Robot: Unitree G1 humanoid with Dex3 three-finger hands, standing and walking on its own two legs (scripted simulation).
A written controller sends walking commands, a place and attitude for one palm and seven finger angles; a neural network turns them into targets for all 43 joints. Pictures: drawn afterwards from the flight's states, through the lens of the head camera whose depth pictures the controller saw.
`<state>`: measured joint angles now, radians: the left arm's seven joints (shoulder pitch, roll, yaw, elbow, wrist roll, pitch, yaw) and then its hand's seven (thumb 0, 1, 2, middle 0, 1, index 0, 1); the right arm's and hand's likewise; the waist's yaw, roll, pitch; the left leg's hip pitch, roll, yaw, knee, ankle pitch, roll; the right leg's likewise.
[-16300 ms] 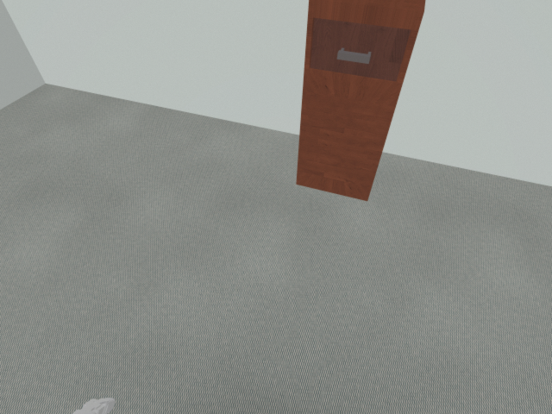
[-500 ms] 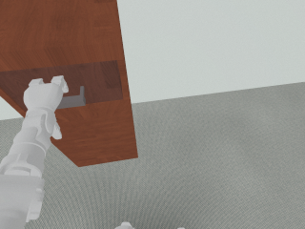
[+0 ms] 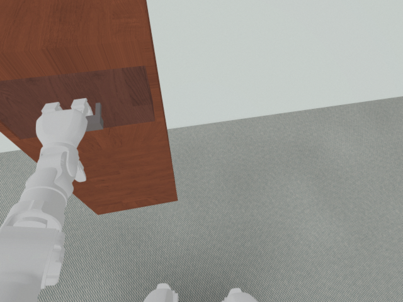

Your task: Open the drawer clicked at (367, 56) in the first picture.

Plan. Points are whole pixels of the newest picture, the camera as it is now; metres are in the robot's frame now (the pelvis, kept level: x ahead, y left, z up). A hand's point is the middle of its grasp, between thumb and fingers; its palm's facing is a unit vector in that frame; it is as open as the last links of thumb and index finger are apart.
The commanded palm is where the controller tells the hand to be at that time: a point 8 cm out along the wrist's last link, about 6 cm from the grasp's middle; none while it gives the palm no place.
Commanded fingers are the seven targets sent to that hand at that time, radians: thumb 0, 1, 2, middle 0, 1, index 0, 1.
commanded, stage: lower the fingers behind the handle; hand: left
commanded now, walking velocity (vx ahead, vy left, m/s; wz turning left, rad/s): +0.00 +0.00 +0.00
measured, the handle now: (75, 117) +0.51 +0.27 +0.02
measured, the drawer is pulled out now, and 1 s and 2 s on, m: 0.00 0.00 0.02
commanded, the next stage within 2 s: close the thumb around the handle in 0.52 s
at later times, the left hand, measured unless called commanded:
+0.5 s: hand (75, 143) +0.45 +0.27 +0.00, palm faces -0.05 -0.02 -1.00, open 13.8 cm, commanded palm +0.44 +0.26 +0.05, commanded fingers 0.00 -0.50 0.30 -0.30 -1.20 -0.30 -1.20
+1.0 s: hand (75, 142) +0.46 +0.27 +0.00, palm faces -0.06 -0.02 -1.00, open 9.8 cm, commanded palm +0.44 +0.26 +0.05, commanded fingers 0.00 0.62 0.78 -0.38 -1.32 -0.38 -1.32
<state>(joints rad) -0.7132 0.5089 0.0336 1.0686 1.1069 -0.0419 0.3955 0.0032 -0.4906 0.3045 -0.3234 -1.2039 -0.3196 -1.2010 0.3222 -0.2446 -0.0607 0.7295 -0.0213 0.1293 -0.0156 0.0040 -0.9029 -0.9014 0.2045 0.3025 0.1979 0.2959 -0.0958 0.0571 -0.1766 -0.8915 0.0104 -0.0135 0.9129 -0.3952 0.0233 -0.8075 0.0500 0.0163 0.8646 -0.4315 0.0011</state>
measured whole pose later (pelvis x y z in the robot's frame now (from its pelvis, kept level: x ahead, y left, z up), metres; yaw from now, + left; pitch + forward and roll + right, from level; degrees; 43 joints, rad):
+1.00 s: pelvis +0.00 +0.01 -0.01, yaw -1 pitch +22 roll -3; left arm -0.73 0.53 0.03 1.08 1.10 -0.05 0.38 0.00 0.10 0.56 -0.35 -1.26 -0.36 -1.26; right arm 0.33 -0.25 -0.05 0.72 -0.01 0.13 -0.02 0.00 -0.90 -0.90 0.20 0.30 0.20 0.30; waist -0.10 0.06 -0.18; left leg -0.93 0.01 -0.01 0.95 -0.41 0.03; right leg -0.85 0.05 0.02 0.90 -0.44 0.01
